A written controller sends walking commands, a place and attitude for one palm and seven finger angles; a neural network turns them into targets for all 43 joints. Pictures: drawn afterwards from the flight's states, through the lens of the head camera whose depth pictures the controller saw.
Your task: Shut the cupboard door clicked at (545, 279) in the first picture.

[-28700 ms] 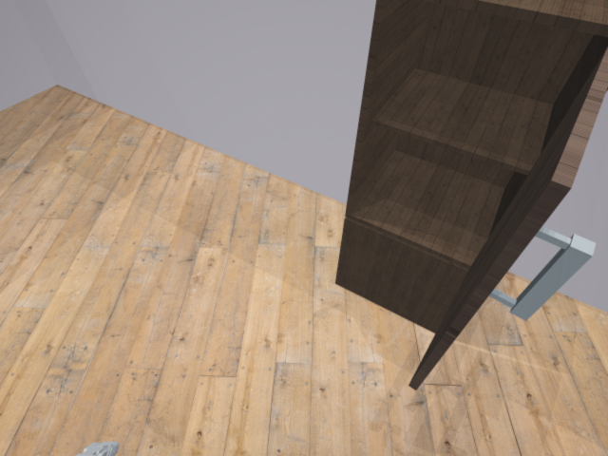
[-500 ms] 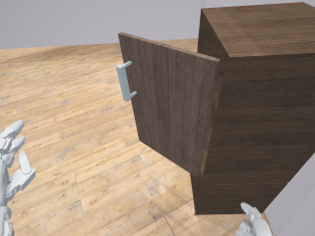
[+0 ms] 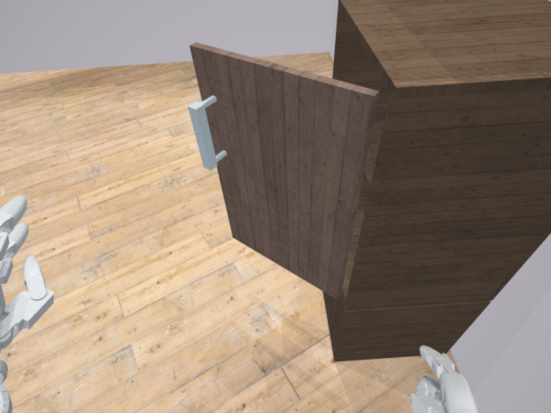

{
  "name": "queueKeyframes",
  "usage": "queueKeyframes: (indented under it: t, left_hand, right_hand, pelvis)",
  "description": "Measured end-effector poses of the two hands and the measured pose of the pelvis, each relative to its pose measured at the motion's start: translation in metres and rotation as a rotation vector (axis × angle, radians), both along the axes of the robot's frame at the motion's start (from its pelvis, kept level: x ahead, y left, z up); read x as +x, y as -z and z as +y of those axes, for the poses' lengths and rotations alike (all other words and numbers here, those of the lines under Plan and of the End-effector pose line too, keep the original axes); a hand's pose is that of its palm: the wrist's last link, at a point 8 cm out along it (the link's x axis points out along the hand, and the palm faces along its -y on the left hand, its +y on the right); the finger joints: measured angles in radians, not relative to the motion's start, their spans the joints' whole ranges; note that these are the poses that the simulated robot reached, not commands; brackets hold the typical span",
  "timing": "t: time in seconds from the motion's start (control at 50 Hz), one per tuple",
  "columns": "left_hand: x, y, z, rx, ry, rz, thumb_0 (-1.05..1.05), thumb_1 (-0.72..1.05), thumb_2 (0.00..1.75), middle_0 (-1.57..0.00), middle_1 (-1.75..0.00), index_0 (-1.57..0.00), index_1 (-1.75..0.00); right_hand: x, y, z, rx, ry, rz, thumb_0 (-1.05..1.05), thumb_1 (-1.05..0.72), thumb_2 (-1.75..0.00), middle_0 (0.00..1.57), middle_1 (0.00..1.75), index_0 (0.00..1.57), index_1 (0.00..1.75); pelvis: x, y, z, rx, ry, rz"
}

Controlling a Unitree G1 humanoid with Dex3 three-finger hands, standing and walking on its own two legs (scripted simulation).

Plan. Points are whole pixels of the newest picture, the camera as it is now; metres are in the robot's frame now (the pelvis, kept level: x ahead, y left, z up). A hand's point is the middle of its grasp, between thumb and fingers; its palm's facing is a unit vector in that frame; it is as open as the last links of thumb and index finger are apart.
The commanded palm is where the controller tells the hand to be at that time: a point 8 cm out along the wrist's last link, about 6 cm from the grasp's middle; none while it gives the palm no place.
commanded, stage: step back with the hand held close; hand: left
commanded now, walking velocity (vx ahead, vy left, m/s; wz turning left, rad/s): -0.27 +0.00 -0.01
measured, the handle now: (210, 133) +0.64 +0.20 +0.07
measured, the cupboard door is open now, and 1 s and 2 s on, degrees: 51 51 51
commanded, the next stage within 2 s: stop stepping back and stand still in 0.86 s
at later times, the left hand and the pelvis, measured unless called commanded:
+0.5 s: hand out of the picture +0.11 +0.30 +0.16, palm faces +0.47 -0.75 -0.46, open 7.4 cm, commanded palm +0.04 +0.33 +0.18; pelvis -0.09 +0.02 -0.02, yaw +2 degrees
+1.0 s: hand out of the picture -0.03 +0.29 +0.17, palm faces +0.53 -0.70 -0.47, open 7.4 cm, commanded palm -0.09 +0.33 +0.18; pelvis -0.20 +0.01 -0.03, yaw +7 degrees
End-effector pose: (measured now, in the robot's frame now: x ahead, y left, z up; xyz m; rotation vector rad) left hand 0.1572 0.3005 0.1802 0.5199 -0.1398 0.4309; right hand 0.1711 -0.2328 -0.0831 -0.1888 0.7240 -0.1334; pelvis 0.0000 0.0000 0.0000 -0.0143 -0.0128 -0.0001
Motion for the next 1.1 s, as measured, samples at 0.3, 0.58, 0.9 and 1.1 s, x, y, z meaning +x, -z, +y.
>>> queueKeyframes:
  t: [0.3,0.58,0.9,1.1]
  left_hand:
    - [-0.036,-0.002,0.024,0.053,0.067,-0.012,0.02,0.89,0.90,-0.21,-0.30,-0.21,-0.30]
    - [-0.120,0.005,0.028,0.072,-0.011,-0.133,0.02,0.89,0.90,-0.21,-0.30,-0.21,-0.30]
    - [-0.182,-0.010,0.023,0.160,0.051,-0.217,0.01,0.89,0.90,-0.21,-0.30,-0.21,-0.30]
    - [-0.267,0.000,0.043,0.084,-0.042,-0.297,0.01,0.89,0.90,-0.21,-0.30,-0.22,-0.30]
  right_hand:
    - [-0.056,-0.010,0.012,-0.038,0.079,0.009,0.01,-0.91,-0.89,0.20,0.30,0.20,0.30]
    - [-0.116,0.006,0.021,-0.059,-0.017,0.011,0.01,-0.91,-0.89,0.21,0.30,0.20,0.30]
    - [-0.170,0.003,0.019,-0.061,-0.033,-0.063,0.01,-0.91,-0.89,0.21,0.30,0.20,0.30]
    - [-0.231,0.012,0.026,-0.115,-0.057,-0.012,0.01,-0.91,-0.89,0.21,0.30,0.20,0.30]
  pelvis:
    - [-0.046,0.004,0.024,-0.002,0.022,0.010]
    - [-0.101,0.018,0.019,-0.026,-0.041,-0.015]
    - [-0.169,0.026,0.014,-0.035,-0.092,-0.042]
    - [-0.226,0.035,0.033,-0.005,-0.030,-0.051]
